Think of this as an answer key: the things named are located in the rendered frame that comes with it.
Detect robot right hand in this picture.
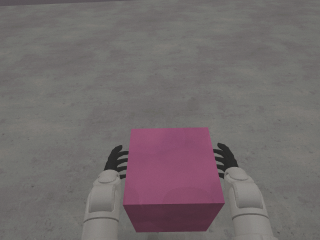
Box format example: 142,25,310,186
213,143,239,179

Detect robot left forearm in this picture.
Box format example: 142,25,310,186
81,169,122,240

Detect robot left hand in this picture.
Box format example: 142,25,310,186
104,145,129,179

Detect carton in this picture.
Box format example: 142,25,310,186
122,127,225,233

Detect robot right forearm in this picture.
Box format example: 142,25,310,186
224,167,278,240

